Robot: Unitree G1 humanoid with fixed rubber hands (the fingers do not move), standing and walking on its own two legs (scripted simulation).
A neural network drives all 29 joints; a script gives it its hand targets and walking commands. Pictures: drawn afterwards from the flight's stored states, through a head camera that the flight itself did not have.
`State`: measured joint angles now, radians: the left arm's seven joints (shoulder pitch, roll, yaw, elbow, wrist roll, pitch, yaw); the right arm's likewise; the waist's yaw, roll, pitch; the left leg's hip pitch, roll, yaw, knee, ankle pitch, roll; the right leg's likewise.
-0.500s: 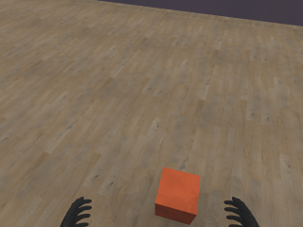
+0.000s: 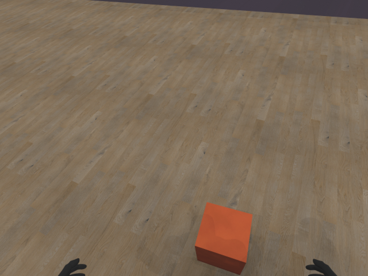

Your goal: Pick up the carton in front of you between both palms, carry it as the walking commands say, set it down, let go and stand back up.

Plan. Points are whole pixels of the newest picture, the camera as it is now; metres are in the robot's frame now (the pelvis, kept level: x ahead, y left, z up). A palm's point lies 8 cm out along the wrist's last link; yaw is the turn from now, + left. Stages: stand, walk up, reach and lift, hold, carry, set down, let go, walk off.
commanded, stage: stand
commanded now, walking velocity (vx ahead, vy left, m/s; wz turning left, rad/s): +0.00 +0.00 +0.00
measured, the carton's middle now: (223, 238) +0.40 -0.11 -0.64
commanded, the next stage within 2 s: none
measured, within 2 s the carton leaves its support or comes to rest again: neither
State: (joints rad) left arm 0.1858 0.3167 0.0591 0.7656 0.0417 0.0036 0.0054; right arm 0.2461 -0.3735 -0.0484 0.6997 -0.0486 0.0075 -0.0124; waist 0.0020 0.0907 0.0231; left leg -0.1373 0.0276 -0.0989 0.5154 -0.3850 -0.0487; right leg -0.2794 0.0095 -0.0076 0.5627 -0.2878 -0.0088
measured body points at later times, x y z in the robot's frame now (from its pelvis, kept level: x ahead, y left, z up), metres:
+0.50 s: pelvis +0.00 +0.01 +0.01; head +0.00 -0.02 +0.46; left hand +0.13 +0.31 -0.09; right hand +0.11 -0.30 -0.11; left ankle -0.07 +0.16 -0.73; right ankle +0.01 -0.11 -0.73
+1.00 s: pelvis -0.02 +0.01 +0.01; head -0.03 -0.01 +0.46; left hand +0.09 +0.32 -0.09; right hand +0.08 -0.30 -0.11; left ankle -0.07 +0.16 -0.73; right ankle +0.01 -0.11 -0.73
